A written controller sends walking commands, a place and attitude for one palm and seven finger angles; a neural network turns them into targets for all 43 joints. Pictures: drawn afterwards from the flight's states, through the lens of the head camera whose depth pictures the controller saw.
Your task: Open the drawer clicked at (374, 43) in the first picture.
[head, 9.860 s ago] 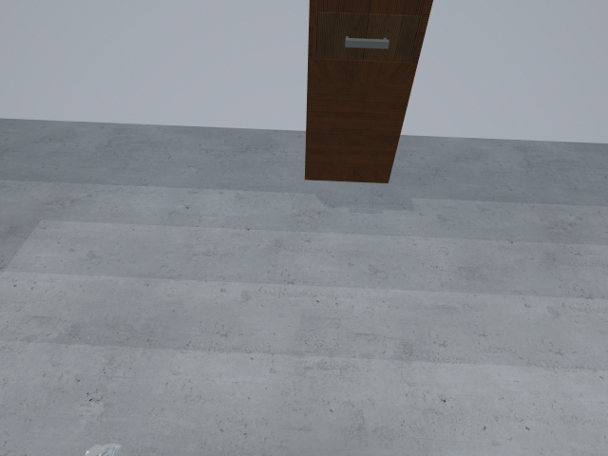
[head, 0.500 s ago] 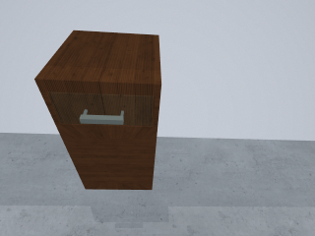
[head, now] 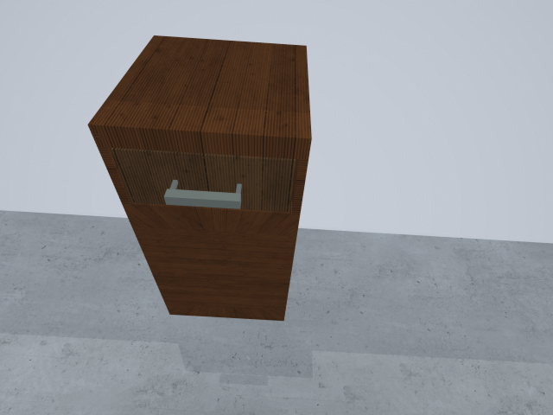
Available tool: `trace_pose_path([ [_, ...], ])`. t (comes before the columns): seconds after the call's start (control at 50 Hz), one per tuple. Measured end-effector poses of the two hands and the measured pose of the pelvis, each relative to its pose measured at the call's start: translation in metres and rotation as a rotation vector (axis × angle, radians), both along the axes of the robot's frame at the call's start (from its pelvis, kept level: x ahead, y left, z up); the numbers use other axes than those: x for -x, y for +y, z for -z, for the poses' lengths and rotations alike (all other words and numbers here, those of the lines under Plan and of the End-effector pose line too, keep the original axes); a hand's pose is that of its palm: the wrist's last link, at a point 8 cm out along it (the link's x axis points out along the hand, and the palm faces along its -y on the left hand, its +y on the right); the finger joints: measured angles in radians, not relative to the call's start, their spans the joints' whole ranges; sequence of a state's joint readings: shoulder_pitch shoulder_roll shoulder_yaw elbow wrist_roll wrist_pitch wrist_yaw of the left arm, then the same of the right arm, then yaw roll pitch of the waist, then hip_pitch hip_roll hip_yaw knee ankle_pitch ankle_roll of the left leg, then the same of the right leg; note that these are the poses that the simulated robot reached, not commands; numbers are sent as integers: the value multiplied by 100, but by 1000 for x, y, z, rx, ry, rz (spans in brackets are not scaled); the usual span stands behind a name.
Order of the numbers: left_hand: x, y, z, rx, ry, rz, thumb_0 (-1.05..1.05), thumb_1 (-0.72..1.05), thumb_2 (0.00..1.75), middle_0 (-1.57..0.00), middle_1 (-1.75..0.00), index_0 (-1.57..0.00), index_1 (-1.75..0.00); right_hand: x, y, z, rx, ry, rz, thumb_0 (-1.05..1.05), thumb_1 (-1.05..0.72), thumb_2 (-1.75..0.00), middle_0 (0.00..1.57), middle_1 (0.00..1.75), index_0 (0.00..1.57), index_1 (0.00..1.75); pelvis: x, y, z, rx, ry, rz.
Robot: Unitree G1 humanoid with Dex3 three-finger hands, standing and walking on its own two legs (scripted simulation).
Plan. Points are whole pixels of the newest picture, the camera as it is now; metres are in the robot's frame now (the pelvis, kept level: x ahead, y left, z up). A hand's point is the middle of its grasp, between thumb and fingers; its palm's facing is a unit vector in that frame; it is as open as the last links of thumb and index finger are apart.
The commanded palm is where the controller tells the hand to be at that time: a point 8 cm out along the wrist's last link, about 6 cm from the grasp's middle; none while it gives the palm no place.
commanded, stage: shuffle to correct the standing spot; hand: left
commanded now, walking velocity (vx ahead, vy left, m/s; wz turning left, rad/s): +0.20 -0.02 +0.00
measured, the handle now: (205, 192) +0.56 +0.20 -0.06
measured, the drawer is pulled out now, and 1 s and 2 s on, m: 0.00 0.00 0.00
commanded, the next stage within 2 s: come to a stop and stand still in 0.08 s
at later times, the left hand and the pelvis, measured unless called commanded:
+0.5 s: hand out of the picture +0.15 +0.16 -0.17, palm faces +0.00 -0.98 -0.22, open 7.3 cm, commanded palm none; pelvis +0.08 -0.02 +0.00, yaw -1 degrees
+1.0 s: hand out of the picture +0.03 +0.16 -0.17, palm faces -0.01 -0.98 -0.18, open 7.3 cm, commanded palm none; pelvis +0.05 +0.00 +0.01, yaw -2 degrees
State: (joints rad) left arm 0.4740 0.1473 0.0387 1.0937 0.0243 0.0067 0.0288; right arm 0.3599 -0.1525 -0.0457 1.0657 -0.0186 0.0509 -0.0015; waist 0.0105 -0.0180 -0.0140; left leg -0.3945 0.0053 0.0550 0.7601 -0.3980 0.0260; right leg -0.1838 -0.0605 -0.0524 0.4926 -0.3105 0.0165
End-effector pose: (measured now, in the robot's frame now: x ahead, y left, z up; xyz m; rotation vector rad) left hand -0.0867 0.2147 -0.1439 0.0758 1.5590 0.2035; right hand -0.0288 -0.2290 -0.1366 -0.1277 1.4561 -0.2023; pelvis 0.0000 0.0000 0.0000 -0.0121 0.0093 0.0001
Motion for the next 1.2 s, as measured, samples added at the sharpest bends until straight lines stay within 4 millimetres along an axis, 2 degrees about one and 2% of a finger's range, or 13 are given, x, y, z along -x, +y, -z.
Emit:
trace_pose_path([
  [0.06,-6,2,11,31,26,6,1,91,90,-20,-30,-20,-30,-17,6,5,20,-65,-1,1,-91,-90,20,30,20,30,-11,9,9,14,4,-1],
  [0.1,-21,3,14,46,26,32,1,91,90,-19,-30,-20,-30,-24,11,5,26,-85,11,1,-91,-90,19,30,20,30,-17,11,10,-5,-3,22],
  [0.14,-47,3,11,51,-3,66,1,91,90,-19,-30,-20,-30,-27,15,3,19,-91,26,1,-91,-90,19,30,20,30,-23,11,6,-18,-4,40],
  [0.24,-130,4,-3,19,-150,133,2,93,90,-19,-30,-20,-30,-33,26,-1,-29,-62,44,1,-91,-90,20,30,20,30,-43,6,-6,-21,3,50],
  [0.34,-190,10,-7,-62,-251,162,4,96,90,-19,-30,-20,-30,-44,24,12,-70,-18,70,1,-91,-90,20,30,20,30,-66,-12,1,-41,-12,50],
  [0.42,-219,0,-10,-78,-297,168,3,95,90,-19,-30,-20,-30,-60,16,20,-84,6,79,1,-91,-90,20,30,20,30,-78,-18,3,-13,-15,35],
  [0.5,-234,-9,-8,-59,-341,149,2,93,90,-19,-30,-20,-30,-82,6,17,-55,-14,52,1,-91,-90,20,30,20,30,-77,-16,2,-6,-19,9],
  [0.66,-226,8,3,-23,-344,109,0,93,90,-20,-30,-21,-30,-113,-1,1,34,-142,0,1,-91,-90,19,30,20,30,-61,2,4,-13,-34,25],
  [0.82,-180,17,-2,-34,-253,113,0,93,90,-19,-30,-20,-30,-121,2,-2,18,-183,-25,1,-92,-90,20,30,20,30,-59,2,-2,-30,-16,38],
  [0.94,-135,3,-5,-14,-142,116,1,92,90,-19,-30,-20,-30,-110,-2,-1,5,-168,-6,1,-93,-90,20,30,20,30,-56,-2,-6,-12,-28,43],
  [1.04,-111,-9,-1,1,-105,115,1,92,90,-19,-30,-20,-30,-92,-5,0,-4,-127,-19,1,-93,-90,20,30,20,30,-52,-5,-4,1,-24,32],
  [1.12,-106,-12,2,12,-105,113,1,91,90,-20,-30,-20,-30,-78,-3,4,-15,-103,-35,1,-92,-90,19,30,20,30,-51,-5,0,0,-20,20],
  [1.2,-113,-11,1,2,-124,115,1,91,90,-20,-30,-20,-30,-68,5,9,-39,-77,-35,1,-92,-90,19,30,20,30,-52,-6,0,-7,-24,19],
])
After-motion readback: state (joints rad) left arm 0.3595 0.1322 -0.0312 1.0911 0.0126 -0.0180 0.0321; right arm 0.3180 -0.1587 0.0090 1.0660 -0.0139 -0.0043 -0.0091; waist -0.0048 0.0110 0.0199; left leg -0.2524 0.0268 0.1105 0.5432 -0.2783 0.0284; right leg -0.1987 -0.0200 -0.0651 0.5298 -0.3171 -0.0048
